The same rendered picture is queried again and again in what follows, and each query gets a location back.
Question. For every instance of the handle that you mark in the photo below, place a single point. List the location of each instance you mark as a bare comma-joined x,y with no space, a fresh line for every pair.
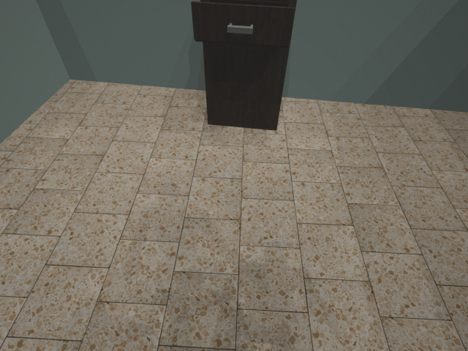
240,29

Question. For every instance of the drawer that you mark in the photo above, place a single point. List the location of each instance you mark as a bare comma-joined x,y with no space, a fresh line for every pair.
272,22

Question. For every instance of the cabinet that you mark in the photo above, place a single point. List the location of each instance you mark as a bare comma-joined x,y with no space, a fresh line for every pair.
244,83

